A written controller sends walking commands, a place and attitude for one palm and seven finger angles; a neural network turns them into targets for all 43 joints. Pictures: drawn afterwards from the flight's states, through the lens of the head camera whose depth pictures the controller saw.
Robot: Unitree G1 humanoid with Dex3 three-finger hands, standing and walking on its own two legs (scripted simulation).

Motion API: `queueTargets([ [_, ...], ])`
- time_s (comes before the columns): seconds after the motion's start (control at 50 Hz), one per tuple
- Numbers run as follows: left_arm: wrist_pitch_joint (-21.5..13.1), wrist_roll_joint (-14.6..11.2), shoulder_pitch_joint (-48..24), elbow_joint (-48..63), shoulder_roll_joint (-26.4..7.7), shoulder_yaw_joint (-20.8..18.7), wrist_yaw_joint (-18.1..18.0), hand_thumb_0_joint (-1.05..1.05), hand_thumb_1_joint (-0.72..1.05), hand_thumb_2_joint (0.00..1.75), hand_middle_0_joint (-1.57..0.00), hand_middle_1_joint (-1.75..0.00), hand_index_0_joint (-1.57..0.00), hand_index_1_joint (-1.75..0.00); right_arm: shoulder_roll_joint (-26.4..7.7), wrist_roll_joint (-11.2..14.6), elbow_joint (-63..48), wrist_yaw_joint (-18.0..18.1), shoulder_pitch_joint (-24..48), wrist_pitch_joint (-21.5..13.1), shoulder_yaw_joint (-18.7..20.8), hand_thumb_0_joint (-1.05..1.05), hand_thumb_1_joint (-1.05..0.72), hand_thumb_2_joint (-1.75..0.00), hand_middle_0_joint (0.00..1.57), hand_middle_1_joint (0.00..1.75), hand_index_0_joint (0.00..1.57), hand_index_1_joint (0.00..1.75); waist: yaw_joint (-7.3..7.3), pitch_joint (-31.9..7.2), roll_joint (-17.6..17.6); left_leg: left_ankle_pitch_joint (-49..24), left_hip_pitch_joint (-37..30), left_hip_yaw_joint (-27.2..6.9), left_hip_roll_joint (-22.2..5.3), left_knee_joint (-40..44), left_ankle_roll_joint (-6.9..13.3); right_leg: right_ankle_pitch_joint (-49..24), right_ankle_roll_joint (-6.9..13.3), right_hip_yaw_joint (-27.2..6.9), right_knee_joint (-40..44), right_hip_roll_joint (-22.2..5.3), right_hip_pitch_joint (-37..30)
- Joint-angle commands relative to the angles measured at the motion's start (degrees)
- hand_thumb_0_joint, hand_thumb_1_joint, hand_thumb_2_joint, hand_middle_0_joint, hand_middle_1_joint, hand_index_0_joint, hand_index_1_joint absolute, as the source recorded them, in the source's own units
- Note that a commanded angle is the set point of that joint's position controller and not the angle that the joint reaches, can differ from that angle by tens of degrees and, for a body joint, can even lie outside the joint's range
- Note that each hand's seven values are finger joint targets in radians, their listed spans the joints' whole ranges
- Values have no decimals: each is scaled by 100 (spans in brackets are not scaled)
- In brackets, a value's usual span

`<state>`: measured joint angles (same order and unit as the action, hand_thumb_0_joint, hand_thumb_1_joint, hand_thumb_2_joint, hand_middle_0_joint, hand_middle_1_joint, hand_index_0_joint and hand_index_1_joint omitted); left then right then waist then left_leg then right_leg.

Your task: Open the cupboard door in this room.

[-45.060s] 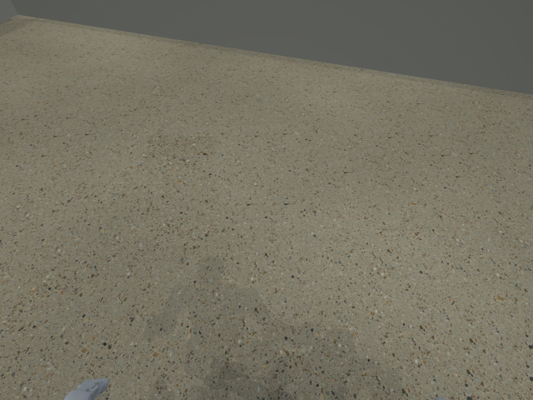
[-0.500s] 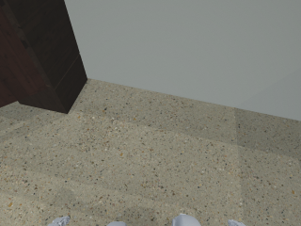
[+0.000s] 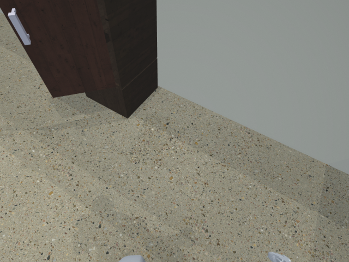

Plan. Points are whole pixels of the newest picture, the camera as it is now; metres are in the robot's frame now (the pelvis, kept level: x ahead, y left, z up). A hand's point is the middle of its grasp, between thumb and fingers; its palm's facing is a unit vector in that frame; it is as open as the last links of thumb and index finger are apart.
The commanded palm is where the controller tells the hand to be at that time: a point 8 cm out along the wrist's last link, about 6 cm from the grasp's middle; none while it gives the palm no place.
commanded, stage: turn to face it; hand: left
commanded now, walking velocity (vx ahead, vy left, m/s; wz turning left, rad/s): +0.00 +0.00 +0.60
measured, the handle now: (20, 26) +0.90 +0.68 -0.02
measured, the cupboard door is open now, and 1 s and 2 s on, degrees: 49 49 49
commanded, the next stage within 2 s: take the last steps up to it in 0.56 s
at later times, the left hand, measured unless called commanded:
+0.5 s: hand out of the picture +0.06 +0.18 -0.14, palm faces +0.24 -0.93 -0.28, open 7.4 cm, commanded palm none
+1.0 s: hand out of the picture +0.01 +0.21 -0.15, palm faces +0.42 -0.89 -0.18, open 7.4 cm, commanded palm none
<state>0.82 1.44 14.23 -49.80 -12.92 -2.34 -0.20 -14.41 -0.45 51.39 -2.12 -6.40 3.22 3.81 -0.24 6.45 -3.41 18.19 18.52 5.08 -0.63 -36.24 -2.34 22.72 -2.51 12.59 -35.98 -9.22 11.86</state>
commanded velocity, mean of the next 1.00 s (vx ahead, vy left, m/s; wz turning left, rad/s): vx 0.11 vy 0.05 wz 0.31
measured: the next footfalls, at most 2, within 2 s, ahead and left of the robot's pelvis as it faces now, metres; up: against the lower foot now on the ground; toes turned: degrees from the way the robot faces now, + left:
left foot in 0.02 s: +0.06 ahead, +0.11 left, +0.00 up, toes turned +5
right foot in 0.42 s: +0.07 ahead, -0.15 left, +0.00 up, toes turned +9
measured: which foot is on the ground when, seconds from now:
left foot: up 0.00-0.00, down 0.02-0.40, up 0.42-0.74, down 0.76-1.00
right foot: down 0.00-0.00, up 0.02-0.40, down 0.42-0.78, up 0.80-1.00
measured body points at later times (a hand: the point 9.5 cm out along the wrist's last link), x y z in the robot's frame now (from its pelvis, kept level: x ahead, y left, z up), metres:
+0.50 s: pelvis +0.01 -0.04 +0.01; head +0.06 -0.05 +0.45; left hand +0.05 +0.23 -0.12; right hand +0.14 -0.28 -0.15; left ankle -0.02 +0.09 -0.67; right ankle +0.03 -0.16 -0.73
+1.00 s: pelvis +0.04 +0.00 +0.02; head +0.05 +0.03 +0.47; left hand -0.02 +0.25 -0.14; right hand +0.17 -0.20 -0.12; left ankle -0.01 +0.07 -0.73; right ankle +0.10 -0.13 -0.65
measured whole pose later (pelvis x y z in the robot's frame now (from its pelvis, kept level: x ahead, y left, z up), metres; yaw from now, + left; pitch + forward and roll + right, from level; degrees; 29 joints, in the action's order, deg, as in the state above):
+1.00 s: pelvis +0.04 +0.00 +0.02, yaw +23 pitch +0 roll -1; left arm 1.3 1.7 13.1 -56.1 -13.5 -3.5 1.5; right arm -9.5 -1.0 56.6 0.7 -15.3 -1.8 0.8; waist -1.1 2.5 -1.9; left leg 14.5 8.7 0.9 1.9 -23.3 3.7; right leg 20.8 -1.4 3.1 -59.1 -5.2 28.0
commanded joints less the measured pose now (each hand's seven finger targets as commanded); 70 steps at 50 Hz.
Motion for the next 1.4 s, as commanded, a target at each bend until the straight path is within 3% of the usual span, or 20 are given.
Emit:
queueTargets([
  [0.0, 15, -91, -487, 764, -605, -195, -60, 0, 90, 90, -20, -30, -20, -30, -1678, -62, -152, 158, -1291, -213, 415, 0, -90, -90, 20, 30, 20, 30, 678, -1517, 1988, -4410, -2154, -3227, -2386, 1400, 1646, 1747, -274, -757, -2730, 291, 2267],
  [0.02, 59, -58, -735, 831, -737, -200, -87, 0, 90, 90, -20, -30, -20, -30, -1606, -69, -121, 190, -1366, -202, 376, 0, -90, -90, 20, 30, 20, 30, 679, -1357, 1251, -3864, -1899, -2953, -2440, 1344, 1769, 1519, -191, -1158, -3072, 149, 2301],
  [0.14, 122, -33, -358, 340, -618, -264, -1, 0, 90, 90, -20, -30, -20, -30, -1021, -95, -380, 311, -267, -274, 174, 0, -90, -90, 20, 30, 20, 30, 83, -996, 1175, -2199, -894, -1854, -1173, 1618, 1090, 75, -219, -1244, -2656, 381, 1836],
  [0.34, 2, -92, 115, 289, -566, -241, -54, 0, 90, 90, -20, -30, -20, -30, -953, -73, -380, 261, -117, -178, 229, 0, -90, -90, 20, 30, 20, 30, -186, -1032, 1144, -1705, 133, -2148, -809, 1018, 870, -837, -101, -997, 695, 845, -381],
  [0.36, -63, -58, 330, 232, -832, -301, -92, 0, 90, 90, -20, -30, -20, -30, -729, -22, -415, 238, -136, -184, 209, 0, -90, -90, 20, 30, 20, 30, -293, -1100, 481, -1062, 702, -1903, -441, 462, 580, -980, 11, -1506, 1484, 346, -1104],
  [0.38, -122, 39, 450, 228, -1372, -414, -138, 0, 90, 90, -20, -30, -20, -30, -328, 23, -514, 210, -184, -193, 155, 0, -90, -90, 20, 30, 20, 30, -334, -1101, -1215, 672, 1560, -832, 418, -867, 96, -1283, 558, -3144, 2007, -1188, -1439],
  [0.4, -115, 20, 392, 278, -1505, -376, -141, 0, 90, 90, -20, -30, -20, -30, -523, -21, -572, 190, -39, -163, 178, 0, -90, -90, 20, 30, 20, 30, -374, -916, -1382, 1767, 1464, -814, 345, -2227, 69, -1691, 1114, -3564, 2159, -1921, -577],
  [0.5, -147, -24, -268, 347, -795, -203, -142, 0, 90, 90, -20, -30, -20, -30, -358, -49, -199, 119, -210, -49, 152, 0, -90, -90, 20, 30, 20, 30, 43, -571, -1003, 633, 1363, -662, -13, -3010, -72, -2939, 939, -1671, 1705, -785, -356],
  [0.62, -167, 42, 475, -40, -1017, -281, -148, 0, 90, 90, -20, -30, -20, -30, -55, 16, -139, 119, 256, -135, 7, 0, -90, -90, 20, 30, 20, 30, -314, -759, -784, 899, 655, -131, 144, -903, -74, -4204, 1003, -1481, 1284, -889, -1028],
  [0.7, -169, -35, 327, -157, -1052, -318, -96, 0, 90, 90, -20, -30, -20, -30, -155, -23, 88, 157, -333, -264, -45, 0, -90, -90, 20, 30, 20, 30, -26, -909, -676, -196, -678, 13, 229, 804, 56, -2797, 648, -1286, 969, -779, -441],
  [0.72, -149, -54, 203, -144, -940, -312, -57, 0, 90, 90, -20, -30, -20, -30, -366, -37, 151, 150, -553, -317, 1, 0, -90, -90, 20, 30, 20, 30, 105, -957, -256, -401, -1327, -257, 12, 1299, 180, -1759, 421, -1081, 549, -615, 181],
  [0.76, -95, -63, -221, 217, -364, -183, 12, 0, 90, 90, -20, -30, -20, -30, -1304, -147, 277, 226, -1390, -327, 209, 0, -90, -90, 20, 30, 20, 30, 544, -928, 2209, -693, -2200, -3066, -2089, 2107, 1459, 1538, -41, -388, -1810, 558, 2343],
  [0.78, -90, -14, -660, 320, -486, -184, 17, 0, 90, 90, -20, -30, -20, -30, -1256, -142, 353, 273, -1521, -298, 196, 0, -90, -90, 20, 30, 20, 30, 627, -637, 1617, -223, -1850, -3062, -2201, 2203, 1800, 1438, 87, -910, -2517, 418, 2621],
  [0.84, -97, 24, -601, 22, -478, -212, 116, 0, 90, 90, -20, -30, -20, -30, -687, -108, 187, 359, -987, -440, 0, 0, -90, -90, 20, 30, 20, 30, 245, -271, 1428, 117, -1167, -2468, -1499, 2372, 1457, 284, 141, -1220, -3023, 253, 2621],
  [1.12, -240, 4, -362, -160, -239, -140, 161, 0, 90, 90, -20, -30, -20, -30, -424, -83, 714, 312, -1473, -599, -56, 0, -90, -90, 20, 30, 20, 30, -123, -228, 623, -350, -418, -1435, -952, 1960, 1238, -755, 110, -660, 300, 670, 176],
  [1.16, -330, 33, 676, -476, -659, -287, 106, 0, 90, 90, -20, -30, -20, -30, -159, -15, 697, 291, -1415, -626, -94, 0, -90, -90, 20, 30, 20, 30, -565, -570, -174, 260, 818, -826, -247, 386, 787, -230, 360, -1598, 1199, 21, -1741],
  [1.18, -374, 48, 1339, -658, -1202, -411, 61, 0, 90, 90, -20, -30, -20, -30, 52, 3, 541, 248, -1487, -647, -120, 0, -90, -90, 20, 30, 20, 30, -753, -893, -1503, 1210, 1827, -169, 369, -1131, 467, 371, 944, -3530, 1994, -1486, -2599],
  [1.2, -344, -13, 1512, -667, -1296, -423, 11, 0, 90, 90, -20, -30, -20, -30, -220, -59, 410, 214, -1142, -609, -47, 0, -90, -90, 20, 30, 20, 30, -818, -709, -1190, 1694, 2093, -457, 150, -2359, 419, 904, 1333, -4302, 2661, -2091, -2060],
  [1.28, -428, -33, 430, -465, -384, -194, -48, 0, 90, 90, -20, -30, -20, -30, 65, -115, 587, 116, -1018, -459, -20, 0, -90, -90, 20, 30, 20, 30, -159, 91, -584, -59, 1707, -678, -521, -2718, 237, 155, 1024, -2436, 2844, -1263, -169],
  [1.38, -563, -12, 618, -702, -373, -222, -21, 0, 90, 90, -20, -30, -20, -30, 377, -92, 561, 15, -932, -418, -59, 0, -90, -90, 20, 30, 20, 30, -65, -162, -300, -637, 1226, -148, -493, -1212, 11, -1546, 961, -1198, 2689, -864, -292],
])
